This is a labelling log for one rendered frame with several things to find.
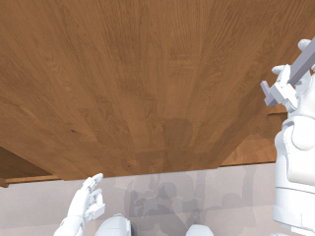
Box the robot right thigh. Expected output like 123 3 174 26
185 224 214 236

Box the robot left thigh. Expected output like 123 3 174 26
95 216 131 236

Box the robot right forearm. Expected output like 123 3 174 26
272 115 315 236

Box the robot left forearm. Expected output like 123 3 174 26
53 215 85 236

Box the wardrobe door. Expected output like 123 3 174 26
0 0 315 181
0 147 53 179

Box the handle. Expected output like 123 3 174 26
260 36 315 106

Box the robot left hand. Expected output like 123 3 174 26
67 173 105 224

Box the robot right hand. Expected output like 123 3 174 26
269 39 315 120

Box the robot thigh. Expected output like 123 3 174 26
95 216 131 236
185 224 214 236

